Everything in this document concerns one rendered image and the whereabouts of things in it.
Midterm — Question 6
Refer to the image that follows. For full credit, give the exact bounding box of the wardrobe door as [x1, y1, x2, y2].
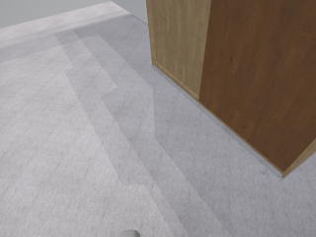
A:
[151, 0, 211, 96]
[198, 0, 316, 172]

